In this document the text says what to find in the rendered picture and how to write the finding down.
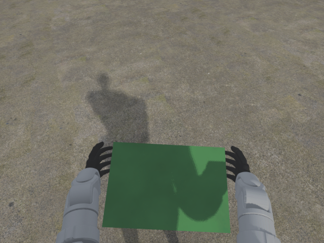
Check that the carton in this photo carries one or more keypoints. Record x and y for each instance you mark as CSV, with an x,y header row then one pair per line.
x,y
167,187

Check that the left robot forearm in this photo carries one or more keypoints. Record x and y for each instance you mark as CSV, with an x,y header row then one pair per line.
x,y
81,209

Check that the right robot forearm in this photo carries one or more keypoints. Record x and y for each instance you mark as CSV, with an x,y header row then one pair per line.
x,y
254,212

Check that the right robot hand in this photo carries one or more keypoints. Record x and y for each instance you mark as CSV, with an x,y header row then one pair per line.
x,y
240,163

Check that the left robot hand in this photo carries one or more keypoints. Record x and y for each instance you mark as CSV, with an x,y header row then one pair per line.
x,y
95,158

